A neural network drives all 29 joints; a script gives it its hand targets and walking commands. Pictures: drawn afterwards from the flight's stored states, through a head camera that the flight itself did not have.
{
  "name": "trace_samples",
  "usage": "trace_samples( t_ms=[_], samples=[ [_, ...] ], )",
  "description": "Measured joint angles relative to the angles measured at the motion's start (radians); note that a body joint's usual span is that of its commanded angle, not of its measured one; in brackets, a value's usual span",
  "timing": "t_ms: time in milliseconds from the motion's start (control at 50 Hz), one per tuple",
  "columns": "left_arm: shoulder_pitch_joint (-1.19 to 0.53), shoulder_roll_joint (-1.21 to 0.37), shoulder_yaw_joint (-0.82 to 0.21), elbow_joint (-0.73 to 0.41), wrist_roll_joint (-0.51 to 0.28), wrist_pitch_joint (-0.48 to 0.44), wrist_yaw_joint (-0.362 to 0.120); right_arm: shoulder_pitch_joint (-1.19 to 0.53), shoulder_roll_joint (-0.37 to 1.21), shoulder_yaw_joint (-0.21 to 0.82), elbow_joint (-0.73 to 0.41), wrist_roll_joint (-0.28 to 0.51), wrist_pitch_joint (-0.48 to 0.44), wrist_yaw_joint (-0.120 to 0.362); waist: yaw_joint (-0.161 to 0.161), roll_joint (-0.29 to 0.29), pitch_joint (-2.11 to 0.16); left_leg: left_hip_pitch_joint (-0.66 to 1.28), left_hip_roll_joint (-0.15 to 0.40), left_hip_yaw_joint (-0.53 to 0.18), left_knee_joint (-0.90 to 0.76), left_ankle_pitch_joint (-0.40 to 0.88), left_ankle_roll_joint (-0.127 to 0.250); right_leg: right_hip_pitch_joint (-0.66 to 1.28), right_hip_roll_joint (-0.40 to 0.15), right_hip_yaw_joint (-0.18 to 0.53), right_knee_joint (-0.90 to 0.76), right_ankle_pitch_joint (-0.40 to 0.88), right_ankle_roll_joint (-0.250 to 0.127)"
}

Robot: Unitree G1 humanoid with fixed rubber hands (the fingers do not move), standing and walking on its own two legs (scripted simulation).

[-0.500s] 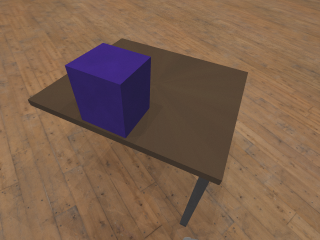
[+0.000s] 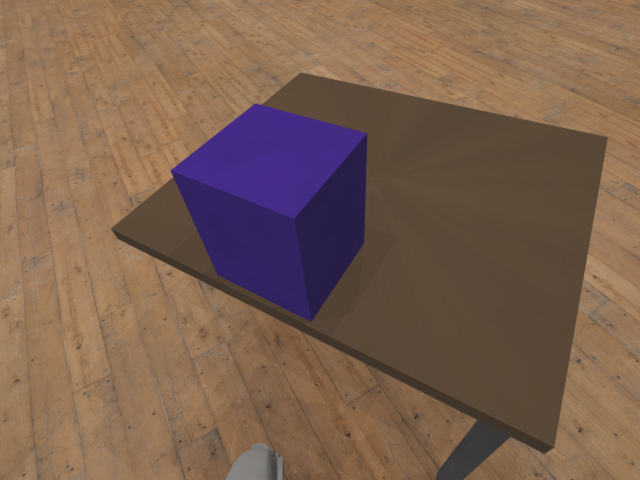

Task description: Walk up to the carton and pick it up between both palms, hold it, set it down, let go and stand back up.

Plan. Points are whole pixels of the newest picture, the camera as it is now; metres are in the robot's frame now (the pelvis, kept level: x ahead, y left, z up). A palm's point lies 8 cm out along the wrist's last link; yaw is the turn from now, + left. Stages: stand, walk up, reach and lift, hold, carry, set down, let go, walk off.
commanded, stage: walk up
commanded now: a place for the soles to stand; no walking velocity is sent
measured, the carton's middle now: (283, 212) +0.54 +0.09 +0.02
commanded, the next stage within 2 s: none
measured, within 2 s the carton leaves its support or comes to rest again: neither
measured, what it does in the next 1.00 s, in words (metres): steps to the left, turning right: left foot, then right foot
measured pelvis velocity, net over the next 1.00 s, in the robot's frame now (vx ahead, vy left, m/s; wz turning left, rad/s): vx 0.01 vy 0.12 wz -0.27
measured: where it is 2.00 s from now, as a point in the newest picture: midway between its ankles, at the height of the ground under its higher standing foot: outside the picture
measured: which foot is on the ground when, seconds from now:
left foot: up 0.00-0.08, down 0.10-1.00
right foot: down 0.00-0.12, up 0.14-0.82, down 0.84-1.00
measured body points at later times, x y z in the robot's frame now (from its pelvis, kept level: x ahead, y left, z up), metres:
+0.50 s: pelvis +0.03 +0.15 +0.00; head +0.04 +0.17 +0.45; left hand +0.10 +0.40 -0.15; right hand +0.08 -0.10 -0.13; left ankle +0.11 +0.19 -0.73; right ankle +0.03 +0.01 -0.68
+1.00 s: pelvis +0.01 +0.12 +0.00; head +0.01 +0.11 +0.45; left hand +0.02 +0.36 -0.14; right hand -0.02 -0.12 -0.16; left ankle +0.10 +0.19 -0.73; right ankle -0.04 +0.04 -0.73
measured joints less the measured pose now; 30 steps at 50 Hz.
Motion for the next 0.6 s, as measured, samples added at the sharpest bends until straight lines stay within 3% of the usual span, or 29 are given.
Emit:
trace_samples(
  t_ms=[100, 120, 160, 220, 280, 360, 440, 600],
  samples=[
    [-0.04, 0.022, 0.0, -0.034, 0.026, 0.006, -0.008, -0.051, 0.049, 0.024, 0.002, 0.01, -0.013, -0.007, 0.011, -0.017, 0.005, 0.125, 0.0, 0.013, -0.252, -0.01, 0.027, -0.008, -0.005, 0.012, 0.041, -0.037, 0.054],
    [-0.059, 0.039, 0.001, -0.036, 0.029, 0.013, -0.011, -0.057, 0.062, 0.023, 0.006, 0.013, -0.02, -0.009, 0.008, -0.037, 0.007, 0.165, -0.011, 0.023, -0.303, -0.068, 0.039, -0.017, -0.018, 0.019, 0.066, -0.054, 0.06],
    [-0.124, 0.094, 0.011, -0.04, 0.031, 0.035, -0.015, -0.074, 0.107, 0.019, 0.015, 0.017, -0.035, -0.012, 0.004, -0.13, 0.044, 0.196, -0.066, 0.069, -0.316, -0.094, 0.071, -0.056, -0.063, 0.079, 0.184, -0.102, 0.0],
    [-0.172, 0.133, 0.033, -0.072, 0.011, 0.066, -0.003, -0.066, 0.132, 0.015, 0.009, 0.048, -0.027, -0.023, -0.019, -0.156, 0.05, 0.211, -0.062, 0.082, -0.321, -0.071, 0.1, -0.167, 0.029, 0.12, 0.481, -0.327, -0.054],
    [-0.196, 0.142, 0.034, -0.069, -0.012, 0.085, 0.008, -0.039, 0.122, 0.007, 0.003, 0.072, -0.007, -0.043, -0.057, -0.151, 0.019, 0.253, -0.067, 0.099, -0.413, -0.018, 0.115, -0.252, 0.102, 0.118, 0.627, -0.311, -0.07],
    [-0.204, 0.142, 0.024, -0.064, -0.006, 0.077, -0.011, 0.007, 0.094, 0.005, 0.016, 0.067, -0.013, -0.062, -0.074, -0.148, -0.013, 0.307, -0.109, 0.149, -0.504, 0.003, 0.153, -0.286, 0.126, 0.15, 0.595, -0.175, -0.06],
    [-0.195, 0.146, 0.024, -0.031, 0.007, 0.082, -0.026, 0.043, 0.101, 0.011, 0.047, 0.069, -0.027, -0.084, -0.066, -0.151, -0.035, 0.333, -0.137, 0.199, -0.534, 0.004, 0.172, -0.27, 0.127, 0.148, 0.526, -0.075, -0.045],
    [-0.16, 0.137, 0.025, 0.048, -0.001, 0.108, -0.054, 0.073, 0.119, 0.011, 0.078, 0.062, -0.039, -0.104, -0.041, -0.134, -0.041, 0.332, -0.129, 0.27, -0.554, 0.004, 0.169, -0.197, 0.108, 0.121, 0.385, -0.127, -0.051]
  ],
)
